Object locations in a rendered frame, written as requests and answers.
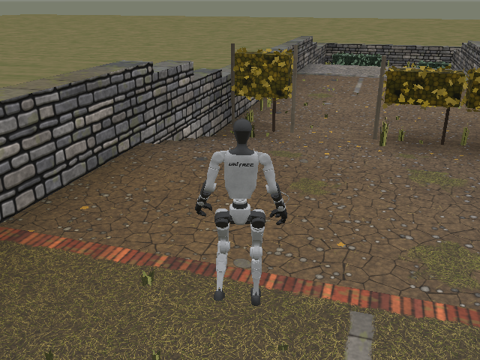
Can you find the robot left upper arm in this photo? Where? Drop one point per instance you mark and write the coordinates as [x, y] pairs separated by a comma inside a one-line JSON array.
[[216, 159]]

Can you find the robot right hand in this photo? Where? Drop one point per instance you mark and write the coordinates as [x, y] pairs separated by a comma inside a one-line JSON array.
[[277, 214]]

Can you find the robot left hand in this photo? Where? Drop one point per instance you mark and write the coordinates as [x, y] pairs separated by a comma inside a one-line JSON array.
[[205, 206]]

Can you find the robot left forearm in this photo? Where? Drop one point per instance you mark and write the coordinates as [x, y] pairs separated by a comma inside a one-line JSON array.
[[204, 195]]

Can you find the robot right upper arm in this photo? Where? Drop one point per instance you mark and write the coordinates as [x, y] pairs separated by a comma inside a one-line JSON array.
[[269, 173]]

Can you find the robot right thigh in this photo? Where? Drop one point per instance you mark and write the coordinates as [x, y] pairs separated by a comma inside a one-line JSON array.
[[257, 225]]

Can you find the robot left foot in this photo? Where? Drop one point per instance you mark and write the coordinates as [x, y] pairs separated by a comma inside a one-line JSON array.
[[218, 295]]

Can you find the robot right forearm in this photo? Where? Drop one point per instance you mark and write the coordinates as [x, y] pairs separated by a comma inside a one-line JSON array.
[[278, 200]]

